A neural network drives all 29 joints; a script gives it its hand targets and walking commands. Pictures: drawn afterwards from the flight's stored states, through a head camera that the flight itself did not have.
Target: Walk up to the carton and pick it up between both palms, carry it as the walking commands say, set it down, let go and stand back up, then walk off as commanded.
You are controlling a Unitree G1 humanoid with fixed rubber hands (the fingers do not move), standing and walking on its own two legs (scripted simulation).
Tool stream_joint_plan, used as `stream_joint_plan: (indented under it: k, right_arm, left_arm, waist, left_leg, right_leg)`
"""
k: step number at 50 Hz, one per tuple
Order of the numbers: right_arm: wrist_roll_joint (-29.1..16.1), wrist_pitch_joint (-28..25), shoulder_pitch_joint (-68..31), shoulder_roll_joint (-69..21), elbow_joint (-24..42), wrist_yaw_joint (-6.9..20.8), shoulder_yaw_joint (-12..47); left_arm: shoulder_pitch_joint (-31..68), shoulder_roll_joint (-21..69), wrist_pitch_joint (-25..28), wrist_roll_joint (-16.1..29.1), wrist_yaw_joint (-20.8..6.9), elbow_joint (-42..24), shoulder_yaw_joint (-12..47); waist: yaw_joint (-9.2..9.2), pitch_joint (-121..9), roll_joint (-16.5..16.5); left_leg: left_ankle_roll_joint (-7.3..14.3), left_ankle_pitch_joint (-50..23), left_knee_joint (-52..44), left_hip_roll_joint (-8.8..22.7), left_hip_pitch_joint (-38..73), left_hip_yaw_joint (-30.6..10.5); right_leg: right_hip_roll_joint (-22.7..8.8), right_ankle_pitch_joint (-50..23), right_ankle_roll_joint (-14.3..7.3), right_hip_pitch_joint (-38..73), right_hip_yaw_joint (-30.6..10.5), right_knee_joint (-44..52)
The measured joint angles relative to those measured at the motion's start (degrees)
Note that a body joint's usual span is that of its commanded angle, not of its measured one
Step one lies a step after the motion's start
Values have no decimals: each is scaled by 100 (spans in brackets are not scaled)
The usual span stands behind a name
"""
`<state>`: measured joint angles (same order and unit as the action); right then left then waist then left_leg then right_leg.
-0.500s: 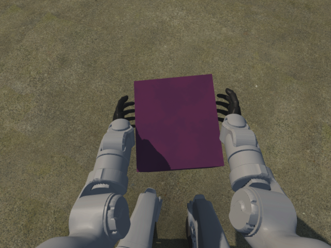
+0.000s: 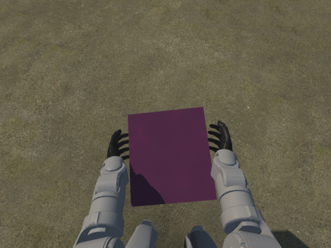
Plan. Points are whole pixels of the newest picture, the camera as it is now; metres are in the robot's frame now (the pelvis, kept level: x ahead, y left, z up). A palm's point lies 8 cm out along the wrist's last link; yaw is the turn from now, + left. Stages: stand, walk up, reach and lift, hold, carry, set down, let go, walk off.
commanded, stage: reach and lift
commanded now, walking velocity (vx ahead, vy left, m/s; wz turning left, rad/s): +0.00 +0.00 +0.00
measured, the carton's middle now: (170, 158) +0.37 +0.03 -0.13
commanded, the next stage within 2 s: none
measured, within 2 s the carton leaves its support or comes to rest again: neither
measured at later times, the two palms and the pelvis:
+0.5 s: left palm (111, 155) +0.32 +0.16 +0.02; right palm (239, 151) +0.34 -0.12 +0.03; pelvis -0.01 +0.02 +0.04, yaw -2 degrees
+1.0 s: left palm (94, 150) +0.30 +0.17 +0.09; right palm (249, 143) +0.33 -0.11 +0.10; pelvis +0.02 +0.00 +0.07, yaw -1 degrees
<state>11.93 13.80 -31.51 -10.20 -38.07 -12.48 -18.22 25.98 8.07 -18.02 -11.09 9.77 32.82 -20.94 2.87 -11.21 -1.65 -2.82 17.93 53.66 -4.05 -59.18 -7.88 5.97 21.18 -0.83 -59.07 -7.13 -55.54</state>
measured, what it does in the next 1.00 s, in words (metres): rises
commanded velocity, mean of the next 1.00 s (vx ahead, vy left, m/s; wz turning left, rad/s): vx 0.00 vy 0.00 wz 0.00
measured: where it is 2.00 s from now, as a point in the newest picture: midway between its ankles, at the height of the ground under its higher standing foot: outside the picture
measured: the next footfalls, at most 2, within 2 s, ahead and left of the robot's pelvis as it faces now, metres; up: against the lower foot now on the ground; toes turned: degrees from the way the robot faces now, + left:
none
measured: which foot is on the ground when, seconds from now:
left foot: down 0.00-1.00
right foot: down 0.00-1.00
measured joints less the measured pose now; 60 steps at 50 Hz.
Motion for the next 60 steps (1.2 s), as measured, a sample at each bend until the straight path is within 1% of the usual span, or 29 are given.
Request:
stream_joint_plan:
  k: [2, 3, 5, 7, 11, 12, 14, 17, 18, 23, 26, 29, 31, 33, 34, 37, 39, 42, 44, 46, 47, 49, 50, 53, 55, 57, 59, 60]
  right_arm:
    - [-12, 4, 146, -53, 53, -17, 3]
    - [55, -9, 176, -88, 33, 8, -64]
    - [260, 17, 76, -116, -129, 112, -337]
    - [357, 93, 22, -75, -129, 223, -449]
    - [479, 101, 71, 49, -69, 447, -502]
    - [439, 116, 106, 61, -38, 459, -482]
    - [421, 122, 148, 75, -41, 513, -507]
    - [357, 166, 234, 133, 6, 575, -510]
    - [326, 184, 254, 153, 24, 586, -496]
    - [116, 340, 246, 199, 88, 428, -264]
    - [268, 435, 75, 214, -104, 474, -337]
    - [430, 577, -49, 186, -234, 497, -408]
    - [542, 678, -104, 156, -329, 497, -487]
    - [696, 754, -162, 107, -451, 504, -613]
    - [712, 790, -142, 100, -461, 494, -613]
    - [505, 925, 173, 102, -138, 411, -312]
    - [501, 956, 324, 42, -72, 371, -302]
    - [427, 1162, 597, 39, 157, 328, -155]
    - [345, 1316, 766, 66, 283, 325, -38]
    - [363, 1417, 843, 59, 303, 362, -29]
    - [368, 1467, 865, 61, 306, 378, -27]
    - [330, 1563, 929, 40, 411, 361, 29]
    - [288, 1618, 951, 17, 488, 315, 69]
    - [370, 1784, 853, -103, 581, 218, 20]
    - [454, 1890, 745, -144, 553, 191, -7]
    - [473, 1993, 807, -116, 712, 269, 101]
    - [597, 2120, 870, -88, 835, 492, 51]
    - [658, 2191, 889, -77, 890, 606, 13]
  left_arm:
    - [-130, -51, -13, 106, 26, -5, 134]
    - [-128, -60, -11, 77, -2, 52, 127]
    - [51, -36, -33, -120, -105, 308, -63]
    - [113, -4, -123, -181, -28, 312, -3]
    - [28, 216, -150, -278, 154, 149, 57]
    - [-24, 244, -186, -236, 206, 70, 97]
    - [-86, 296, -227, -292, 215, 3, 112]
    - [-118, 368, -295, -379, 190, -45, 131]
    - [-123, 385, -327, -370, 220, -77, 151]
    - [-91, 396, -425, -352, 250, -130, 81]
    - [-72, 404, -526, -370, 279, -95, 10]
    - [-90, 394, -684, -391, 283, -112, -29]
    - [-81, 385, -753, -492, 215, -16, -105]
    - [-85, 353, -878, -531, 186, 32, -114]
    - [-93, 348, -939, -536, 181, 34, -110]
    - [-263, 338, -1046, -442, 199, -131, 67]
    - [-320, 303, -1092, -518, 59, -107, 77]
    - [-427, 264, -1193, -603, -236, -80, 96]
    - [-557, 216, -1302, -570, -424, -132, 175]
    - [-618, 175, -1453, -599, -630, -195, 179]
    - [-626, 151, -1543, -580, -677, -225, 201]
    - [-644, 109, -1721, -544, -670, -363, 304]
    - [-650, 94, -1802, -543, -621, -445, 365]
    - [-561, 113, -1924, -605, -358, -448, 408]
    - [-525, 128, -2039, -565, -111, -468, 449]
    - [-646, 131, -2140, -445, -43, -677, 570]
    - [-762, 175, -2194, -384, 13, -745, 664]
    - [-781, 162, -2232, -373, -8, -731, 715]
  waist:
    - [-16, -53, -1]
    - [-22, -85, -23]
    - [-18, -40, -59]
    - [-49, 71, -62]
    - [-95, 163, -40]
    - [-120, 203, -45]
    - [-180, 246, -19]
    - [-157, 326, 6]
    - [-139, 366, 10]
    - [8, 502, 21]
    - [38, 495, 80]
    - [36, 490, 83]
    - [37, 462, 89]
    - [-1, 460, 91]
    - [-6, 460, 79]
    - [-1, 391, 74]
    - [9, 252, 62]
    - [83, 222, 83]
    - [139, 216, 113]
    - [203, 201, 112]
    - [233, 225, 110]
    - [289, 312, 78]
    - [309, 367, 67]
    - [313, 491, 67]
    - [283, 532, 52]
    - [199, 545, 53]
    - [100, 471, 76]
    - [38, 457, 87]
  left_leg:
    - [15, 103, -135, 6, 223, -17]
    - [21, 157, -196, 8, 324, -17]
    - [36, 199, -306, 16, 543, -18]
    - [0, 88, -440, 10, 740, -48]
    - [90, -15, -676, 22, 1005, -50]
    - [102, -48, -756, 28, 1100, -33]
    - [109, -124, -909, 40, 1258, -16]
    - [145, -231, -1120, 58, 1474, 60]
    - [154, -261, -1176, 60, 1549, 89]
    - [165, -357, -1397, 81, 1941, 212]
    - [152, -392, -1496, 72, 2163, 177]
    - [128, -442, -1650, 73, 2430, 121]
    - [108, -465, -1755, 92, 2605, 83]
    - [88, -487, -1866, 107, 2791, 41]
    - [79, -502, -1937, 116, 2892, 31]
    - [45, -548, -2183, 171, 3207, 7]
    - [45, -568, -2324, 208, 3365, 20]
    - [39, -595, -2548, 258, 3743, 52]
    - [53, -618, -2690, 269, 4000, 71]
    - [74, -620, -2766, 264, 4176, 95]
    - [81, -617, -2788, 259, 4268, 95]
    - [89, -607, -2822, 244, 4452, 76]
    - [90, -601, -2830, 239, 4537, 60]
    - [98, -574, -2810, 215, 4706, -4]
    - [107, -579, -2836, 204, 4786, -37]
    - [120, -611, -2935, 198, 4924, -90]
    - [146, -650, -3056, 189, 5048, -118]
    - [158, -672, -3116, 183, 5120, -120]
  right_leg:
    - [-26, 3, 62, 246, 3, 188]
    - [-36, 3, 92, 350, 0, 261]
    - [-47, -27, 119, 575, -5, 389]
    - [-68, -125, 74, 799, 11, 559]
    - [-92, -247, 169, 1099, -7, 872]
    - [-98, -290, 185, 1191, -29, 954]
    - [-107, -373, 195, 1353, -56, 1123]
    - [-116, -494, 217, 1543, -144, 1316]
    - [-121, -523, 225, 1603, -175, 1354]
    - [-123, -603, 236, 1915, -303, 1463]
    - [-146, -615, 218, 2135, -267, 1540]
    - [-169, -636, 186, 2397, -211, 1659]
    - [-168, -661, 151, 2578, -171, 1769]
    - [-171, -676, 117, 2767, -129, 1874]
    - [-173, -685, 101, 2861, -119, 1930]
    - [-157, -744, 60, 3177, -98, 2183]
    - [-141, -777, 35, 3323, -111, 2319]
    - [-125, -828, -19, 3692, -141, 2549]
    - [-135, -848, -9, 3940, -161, 2679]
    - [-150, -837, 7, 4094, -180, 2718]
    - [-158, -824, 9, 4184, -178, 2730]
    - [-180, -792, 8, 4368, -155, 2745]
    - [-188, -780, 6, 4462, -137, 2759]
    - [-218, -755, 5, 4680, -64, 2802]
    - [-238, -762, 12, 4788, -26, 2862]
    - [-265, -805, 19, 4985, 26, 3048]
    - [-294, -868, 37, 5143, 50, 3227]
    - [-309, -891, 45, 5221, 51, 3297]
